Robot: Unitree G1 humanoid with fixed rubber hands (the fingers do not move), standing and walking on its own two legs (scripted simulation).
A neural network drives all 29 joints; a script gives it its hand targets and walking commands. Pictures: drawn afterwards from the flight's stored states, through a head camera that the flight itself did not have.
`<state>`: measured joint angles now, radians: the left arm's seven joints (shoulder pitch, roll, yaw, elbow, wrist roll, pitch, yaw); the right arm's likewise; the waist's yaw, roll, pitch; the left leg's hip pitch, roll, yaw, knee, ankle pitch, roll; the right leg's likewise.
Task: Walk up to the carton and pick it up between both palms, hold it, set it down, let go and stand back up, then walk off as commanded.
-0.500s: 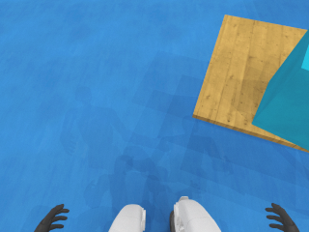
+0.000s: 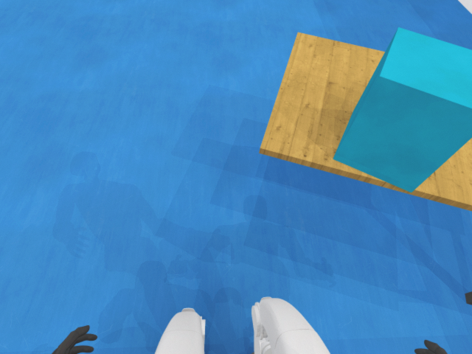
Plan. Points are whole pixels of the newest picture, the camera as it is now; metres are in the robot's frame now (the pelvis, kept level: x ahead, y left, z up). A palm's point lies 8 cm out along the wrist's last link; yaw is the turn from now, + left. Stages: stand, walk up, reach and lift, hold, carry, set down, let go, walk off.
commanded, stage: walk up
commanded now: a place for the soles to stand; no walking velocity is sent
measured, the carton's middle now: (405, 113) +0.62 -0.35 +0.02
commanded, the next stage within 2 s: none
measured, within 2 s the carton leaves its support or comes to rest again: neither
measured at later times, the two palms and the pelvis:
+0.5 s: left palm out of the picture -0.02 +0.23 -0.10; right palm out of the picture -0.09 -0.40 -0.13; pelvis -0.15 -0.06 -0.02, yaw -6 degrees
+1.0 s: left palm out of the picture -0.24 +0.24 -0.10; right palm out of the picture -0.13 -0.41 -0.10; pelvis -0.22 -0.07 -0.01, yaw -9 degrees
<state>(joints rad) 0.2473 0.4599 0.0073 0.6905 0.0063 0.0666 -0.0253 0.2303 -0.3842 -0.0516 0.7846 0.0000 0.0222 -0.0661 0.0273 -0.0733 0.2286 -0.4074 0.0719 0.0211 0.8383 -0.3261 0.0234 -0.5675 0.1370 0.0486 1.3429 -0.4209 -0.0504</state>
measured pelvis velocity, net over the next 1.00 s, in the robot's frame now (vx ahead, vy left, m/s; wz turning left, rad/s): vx -0.22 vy -0.07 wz -0.15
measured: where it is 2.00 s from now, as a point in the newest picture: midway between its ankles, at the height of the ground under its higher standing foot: outside the picture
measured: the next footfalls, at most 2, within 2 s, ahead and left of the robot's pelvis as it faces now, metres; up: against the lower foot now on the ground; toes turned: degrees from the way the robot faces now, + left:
right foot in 0.20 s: +0.01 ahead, -0.17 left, +0.00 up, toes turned -1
left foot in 0.52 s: -0.04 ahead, +0.08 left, +0.00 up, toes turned -6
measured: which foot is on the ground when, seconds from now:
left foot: down 0.00-0.20, up 0.22-0.50, down 0.52-0.82, up 0.84-1.00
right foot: up 0.00-0.18, down 0.20-0.60, up 0.62-0.80, down 0.82-1.00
